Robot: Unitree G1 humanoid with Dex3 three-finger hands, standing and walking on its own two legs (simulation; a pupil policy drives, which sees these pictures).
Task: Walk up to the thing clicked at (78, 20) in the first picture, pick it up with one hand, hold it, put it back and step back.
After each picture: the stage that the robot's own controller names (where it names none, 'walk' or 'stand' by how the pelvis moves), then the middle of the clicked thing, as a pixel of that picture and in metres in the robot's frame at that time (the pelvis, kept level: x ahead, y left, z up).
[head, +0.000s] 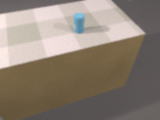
stand; (79, 23) +0.90 +0.05 -0.10
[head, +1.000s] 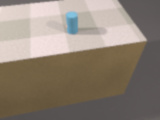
rise first; (72, 23) +0.81 +0.11 -0.07
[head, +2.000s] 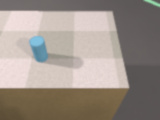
stand; (39, 49) +0.56 +0.26 -0.08
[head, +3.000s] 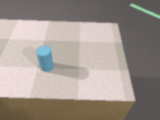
stand; (45, 59) +0.54 +0.20 -0.08
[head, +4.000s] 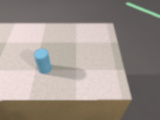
stand; (42, 61) +0.55 +0.21 -0.10
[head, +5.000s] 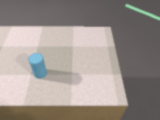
stand; (38, 66) +0.52 +0.23 -0.10
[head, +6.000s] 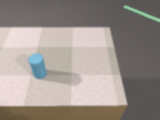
stand; (38, 66) +0.52 +0.23 -0.10
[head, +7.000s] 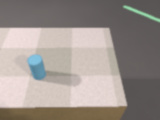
stand; (37, 67) +0.52 +0.23 -0.10
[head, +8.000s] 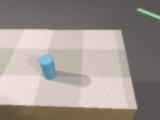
rise first; (48, 67) +0.52 +0.22 -0.10
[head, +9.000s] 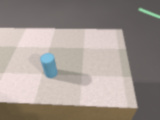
go down; (49, 66) +0.53 +0.21 -0.10
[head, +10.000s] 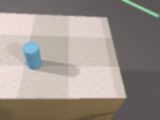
go down; (32, 56) +0.54 +0.20 -0.08
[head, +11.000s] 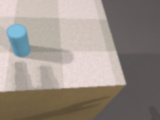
go down; (19, 41) +0.54 +0.20 -0.03
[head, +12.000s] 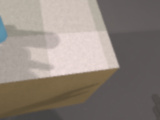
close in; out of the picture +0.54 +0.22 +0.01
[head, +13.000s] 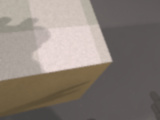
close; out of the picture +0.55 +0.23 +0.02
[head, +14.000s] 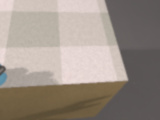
lift; out of the picture +0.40 +0.27 +0.00
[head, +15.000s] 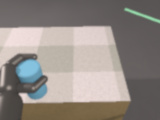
lift; (33, 80) +0.33 +0.17 +0.09
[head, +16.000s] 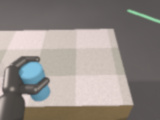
hold; (36, 82) +0.33 +0.16 +0.09
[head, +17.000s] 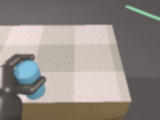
hold; (31, 81) +0.33 +0.18 +0.09
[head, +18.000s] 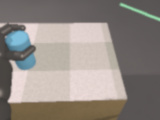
crouch; (22, 51) +0.42 +0.20 +0.12
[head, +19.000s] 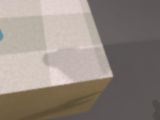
lower; out of the picture +0.53 +0.23 +0.07
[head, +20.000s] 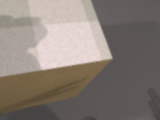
lower; out of the picture +0.56 +0.23 +0.03
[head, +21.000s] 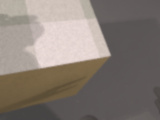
lower; out of the picture +0.56 +0.23 +0.03
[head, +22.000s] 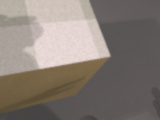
lower; out of the picture +0.56 +0.24 +0.03
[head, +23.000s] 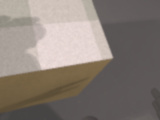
lower; out of the picture +0.55 +0.24 +0.03
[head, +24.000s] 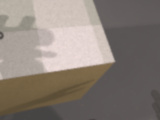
withdraw; out of the picture +0.54 +0.22 +0.02
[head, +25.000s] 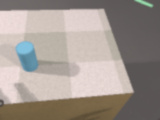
sink last; (27, 57) +0.50 +0.20 -0.03
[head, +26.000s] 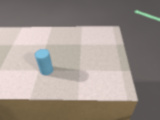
stand; (44, 62) +0.54 +0.22 -0.04
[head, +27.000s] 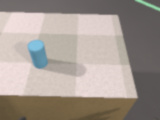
stand; (38, 54) +0.52 +0.22 -0.03
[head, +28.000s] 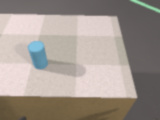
stand; (38, 55) +0.53 +0.21 -0.03
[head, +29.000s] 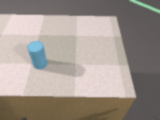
stand; (37, 55) +0.53 +0.22 -0.04
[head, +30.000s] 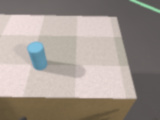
stand; (37, 56) +0.52 +0.22 -0.04
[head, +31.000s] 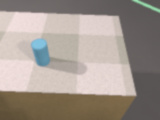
stand; (41, 53) +0.54 +0.21 -0.05
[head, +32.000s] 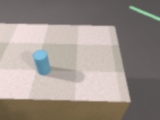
walk; (42, 63) +0.54 +0.22 -0.10
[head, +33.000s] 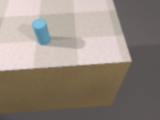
walk; (41, 32) +0.64 +0.22 -0.08
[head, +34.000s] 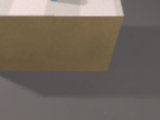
walk; out of the picture +0.98 +0.19 -0.07
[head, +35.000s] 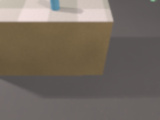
stand; (54, 1) +1.12 +0.24 -0.09
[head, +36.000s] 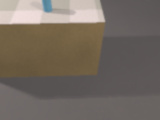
stand; (46, 3) +1.12 +0.28 -0.10
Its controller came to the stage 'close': yes
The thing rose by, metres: 0.20
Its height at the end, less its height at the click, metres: +0.00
